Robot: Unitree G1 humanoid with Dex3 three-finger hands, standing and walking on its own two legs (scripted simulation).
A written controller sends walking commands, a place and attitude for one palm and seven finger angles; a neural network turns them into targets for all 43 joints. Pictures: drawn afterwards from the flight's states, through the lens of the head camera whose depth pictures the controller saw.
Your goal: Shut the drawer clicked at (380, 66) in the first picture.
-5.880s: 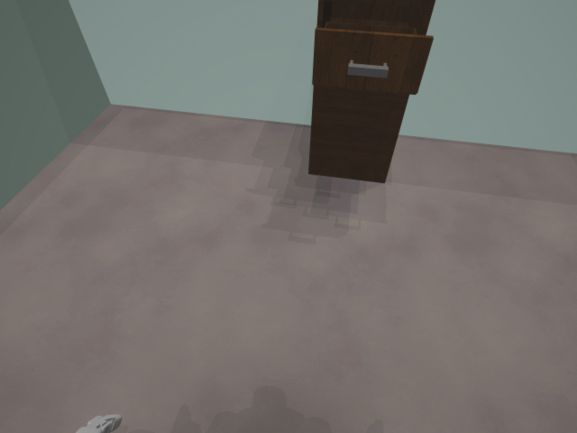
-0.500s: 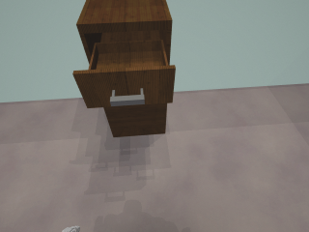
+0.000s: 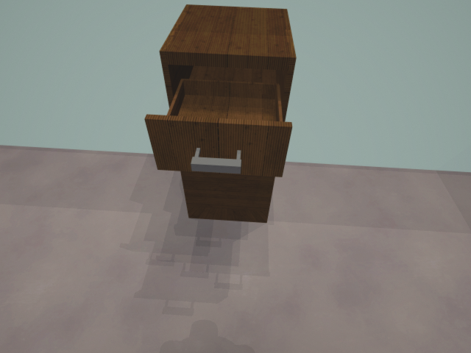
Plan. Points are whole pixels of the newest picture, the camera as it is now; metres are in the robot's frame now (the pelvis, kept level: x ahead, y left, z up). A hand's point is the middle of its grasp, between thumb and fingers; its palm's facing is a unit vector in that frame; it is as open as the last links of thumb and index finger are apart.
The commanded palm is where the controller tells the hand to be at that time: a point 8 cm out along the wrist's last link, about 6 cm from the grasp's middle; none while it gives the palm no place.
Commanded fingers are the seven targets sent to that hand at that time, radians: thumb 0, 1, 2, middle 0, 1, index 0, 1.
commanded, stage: take the last steps up to it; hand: left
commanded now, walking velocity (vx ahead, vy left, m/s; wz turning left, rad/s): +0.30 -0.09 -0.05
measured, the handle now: (217, 159) +0.57 +0.11 -0.03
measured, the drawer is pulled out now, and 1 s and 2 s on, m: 0.28 0.28 0.28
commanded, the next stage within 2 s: come to a stop and stand still in 0.74 s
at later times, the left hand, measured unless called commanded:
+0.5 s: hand (182, 313) +0.23 +0.14 -0.18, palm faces -0.07 -0.97 -0.21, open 7.4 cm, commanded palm none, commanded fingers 0.00 0.90 0.90 -0.20 -0.30 -0.20 -0.30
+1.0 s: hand (215, 322) +0.23 +0.07 -0.19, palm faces +0.08 -0.99 -0.12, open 7.3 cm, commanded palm none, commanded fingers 0.00 0.90 0.90 -0.20 -0.30 -0.20 -0.30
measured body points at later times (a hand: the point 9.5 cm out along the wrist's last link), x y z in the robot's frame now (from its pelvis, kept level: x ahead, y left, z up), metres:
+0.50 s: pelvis +0.13 -0.04 -0.02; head +0.16 -0.06 +0.43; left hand +0.24 +0.19 -0.16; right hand +0.02 -0.24 -0.17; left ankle +0.02 +0.12 -0.75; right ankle +0.24 -0.18 -0.73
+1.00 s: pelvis +0.24 -0.08 -0.01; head +0.24 -0.06 +0.44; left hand +0.23 +0.12 -0.18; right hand +0.33 -0.31 -0.15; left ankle +0.29 +0.01 -0.75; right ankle +0.24 -0.18 -0.75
